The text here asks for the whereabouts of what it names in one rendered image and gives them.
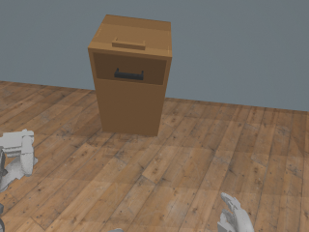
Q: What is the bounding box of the robot right hand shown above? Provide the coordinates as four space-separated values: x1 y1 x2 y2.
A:
217 192 255 232

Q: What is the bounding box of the drawer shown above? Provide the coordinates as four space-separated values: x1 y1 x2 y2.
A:
93 52 167 85

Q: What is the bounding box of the robot left hand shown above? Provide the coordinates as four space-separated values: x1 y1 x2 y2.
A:
0 129 38 192

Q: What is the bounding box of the cabinet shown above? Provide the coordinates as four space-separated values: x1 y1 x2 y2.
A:
87 14 173 136

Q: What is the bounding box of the handle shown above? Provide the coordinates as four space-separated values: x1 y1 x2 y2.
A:
112 40 146 50
114 68 144 80

